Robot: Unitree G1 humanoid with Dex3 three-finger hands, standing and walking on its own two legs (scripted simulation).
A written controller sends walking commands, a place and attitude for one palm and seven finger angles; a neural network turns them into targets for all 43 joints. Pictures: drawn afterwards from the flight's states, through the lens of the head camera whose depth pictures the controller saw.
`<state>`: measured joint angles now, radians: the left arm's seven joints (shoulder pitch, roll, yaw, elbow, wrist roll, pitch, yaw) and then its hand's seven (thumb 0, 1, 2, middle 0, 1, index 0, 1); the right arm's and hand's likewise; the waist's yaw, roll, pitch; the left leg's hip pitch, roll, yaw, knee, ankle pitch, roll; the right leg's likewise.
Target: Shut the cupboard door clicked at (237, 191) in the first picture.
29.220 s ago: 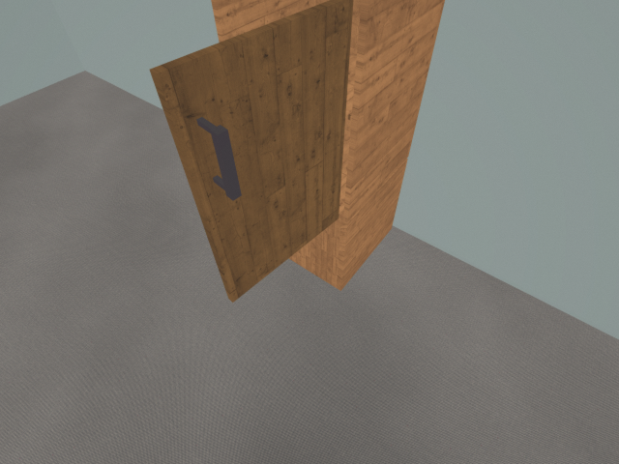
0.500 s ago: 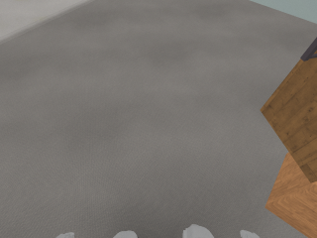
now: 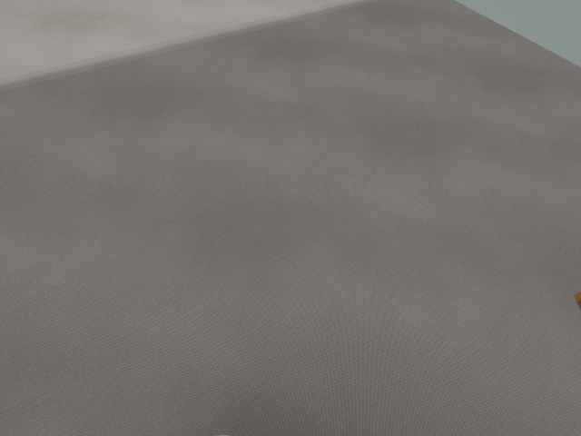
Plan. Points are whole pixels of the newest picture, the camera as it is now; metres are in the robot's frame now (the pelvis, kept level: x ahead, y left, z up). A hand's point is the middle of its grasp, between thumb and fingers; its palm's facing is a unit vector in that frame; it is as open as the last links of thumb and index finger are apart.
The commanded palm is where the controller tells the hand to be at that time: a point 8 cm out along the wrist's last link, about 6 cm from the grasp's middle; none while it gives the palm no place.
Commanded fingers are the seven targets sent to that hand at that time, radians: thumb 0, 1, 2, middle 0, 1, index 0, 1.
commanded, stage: walk to a spot facing it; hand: left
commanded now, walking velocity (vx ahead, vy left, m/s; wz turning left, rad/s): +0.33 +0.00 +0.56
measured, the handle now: out of the picture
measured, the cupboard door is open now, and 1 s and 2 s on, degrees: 53 53 53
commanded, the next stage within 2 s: turn to face it in 0.68 s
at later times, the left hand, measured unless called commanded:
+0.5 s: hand (182, 366) +0.23 +0.18 -0.13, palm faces +0.26 -0.94 -0.22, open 7.4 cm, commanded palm none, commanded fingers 0.00 0.90 0.90 -0.20 -0.30 -0.20 -0.30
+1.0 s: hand (136, 348) +0.26 +0.27 -0.16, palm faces +0.49 -0.85 -0.22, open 7.4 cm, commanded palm none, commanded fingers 0.00 0.90 0.90 -0.20 -0.30 -0.20 -0.30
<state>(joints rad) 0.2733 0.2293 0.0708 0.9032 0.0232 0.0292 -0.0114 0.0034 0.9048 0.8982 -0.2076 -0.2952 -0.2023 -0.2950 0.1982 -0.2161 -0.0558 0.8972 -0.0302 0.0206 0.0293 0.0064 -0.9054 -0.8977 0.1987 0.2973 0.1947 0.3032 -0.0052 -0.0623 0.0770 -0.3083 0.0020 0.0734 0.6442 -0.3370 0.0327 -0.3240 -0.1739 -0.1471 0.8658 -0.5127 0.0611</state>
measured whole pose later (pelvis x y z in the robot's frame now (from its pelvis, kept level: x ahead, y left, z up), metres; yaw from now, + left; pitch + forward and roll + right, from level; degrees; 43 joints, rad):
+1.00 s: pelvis +0.31 +0.07 +0.02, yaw +26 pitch +0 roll -1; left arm 0.24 0.22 0.05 0.95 0.02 0.03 0.01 0.00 0.91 0.90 -0.20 -0.29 -0.19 -0.29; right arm 0.10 -0.18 0.00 0.92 -0.03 0.00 -0.02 0.00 -0.90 -0.90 0.20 0.30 0.20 0.30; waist 0.04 -0.01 0.08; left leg -0.29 0.00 0.11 0.51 -0.23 0.07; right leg -0.45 -0.09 -0.03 0.89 -0.38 0.04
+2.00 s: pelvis +0.40 +0.09 +0.02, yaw -9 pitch +1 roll +1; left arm 0.16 0.20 0.05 0.87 0.02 0.05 -0.01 0.00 0.91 0.90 -0.21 -0.29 -0.20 -0.29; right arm 0.17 -0.24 -0.05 0.88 -0.01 0.05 -0.02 0.01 -0.91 -0.90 0.20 0.30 0.19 0.30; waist -0.01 0.00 0.09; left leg -0.45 0.06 0.03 0.89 -0.43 -0.08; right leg -0.27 0.01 0.06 0.53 -0.28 -0.01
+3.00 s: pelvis +0.44 +0.10 +0.02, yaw -44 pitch +1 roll -2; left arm 0.15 0.26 0.09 0.89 0.02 0.09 -0.04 0.01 0.91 0.90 -0.20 -0.29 -0.20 -0.29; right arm 0.22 -0.20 -0.02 0.87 -0.03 0.02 -0.03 0.00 -0.90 -0.90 0.20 0.30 0.20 0.30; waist 0.01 -0.02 0.09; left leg -0.24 0.12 0.15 0.51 -0.29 -0.01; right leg -0.46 -0.01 -0.03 1.02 -0.48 0.05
